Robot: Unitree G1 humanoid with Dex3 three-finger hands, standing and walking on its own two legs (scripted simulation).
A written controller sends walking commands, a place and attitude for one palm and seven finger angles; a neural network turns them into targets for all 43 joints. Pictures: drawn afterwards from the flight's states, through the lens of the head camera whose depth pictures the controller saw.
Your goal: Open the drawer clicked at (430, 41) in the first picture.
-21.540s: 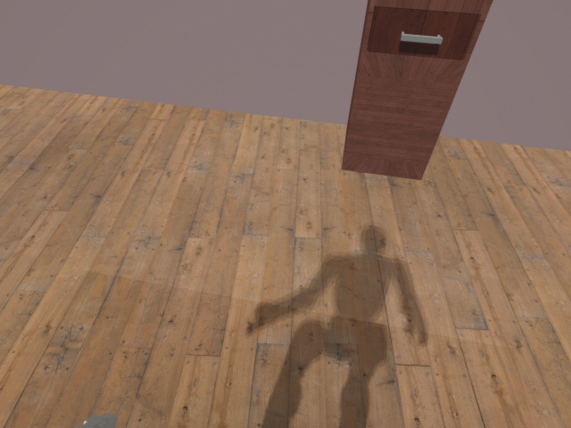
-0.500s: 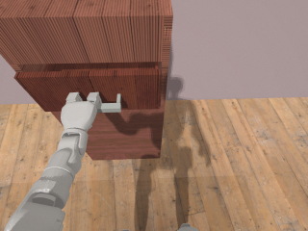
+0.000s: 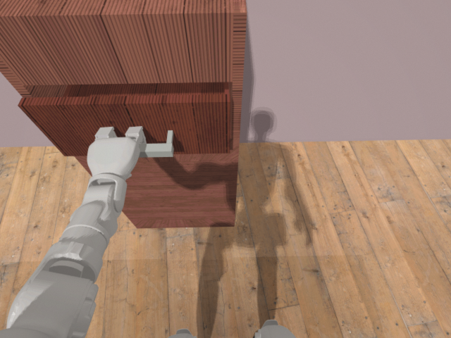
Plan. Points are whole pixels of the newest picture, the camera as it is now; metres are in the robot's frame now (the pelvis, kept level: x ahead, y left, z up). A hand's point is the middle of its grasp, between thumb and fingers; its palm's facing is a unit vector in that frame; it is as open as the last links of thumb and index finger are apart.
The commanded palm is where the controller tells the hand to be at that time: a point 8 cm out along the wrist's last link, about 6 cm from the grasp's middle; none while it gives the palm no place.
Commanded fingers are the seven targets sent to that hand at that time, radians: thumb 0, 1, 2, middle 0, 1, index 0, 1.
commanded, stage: pull the drawer open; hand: left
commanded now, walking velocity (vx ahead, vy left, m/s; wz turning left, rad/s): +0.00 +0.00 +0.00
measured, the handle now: (135, 143) +0.49 +0.18 +0.01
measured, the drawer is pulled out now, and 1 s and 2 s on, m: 0.05 0.20 0.30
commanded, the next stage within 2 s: open the thumb to release the handle in 1.86 s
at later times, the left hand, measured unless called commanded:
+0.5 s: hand (117, 217) +0.34 +0.19 -0.01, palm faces -0.01 -0.09 -1.00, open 5.7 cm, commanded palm +0.28 +0.20 +0.04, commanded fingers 0.00 0.90 0.90 -0.40 -1.35 -0.40 -1.35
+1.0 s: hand (111, 249) +0.28 +0.20 -0.01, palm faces +0.01 -0.03 -1.00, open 5.5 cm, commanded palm +0.26 +0.20 +0.04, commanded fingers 0.00 0.90 0.90 -0.40 -1.35 -0.40 -1.35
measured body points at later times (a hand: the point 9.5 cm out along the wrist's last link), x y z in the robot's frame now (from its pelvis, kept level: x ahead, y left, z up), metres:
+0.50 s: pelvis +0.02 +0.00 +0.01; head +0.08 -0.01 +0.46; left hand +0.33 +0.20 +0.04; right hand +0.18 -0.25 -0.10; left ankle -0.03 +0.11 -0.70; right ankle +0.00 -0.12 -0.70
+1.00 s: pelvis +0.01 -0.01 +0.00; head +0.07 -0.04 +0.45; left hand +0.27 +0.19 +0.04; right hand +0.21 -0.23 -0.12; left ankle -0.03 +0.11 -0.70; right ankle +0.00 -0.12 -0.70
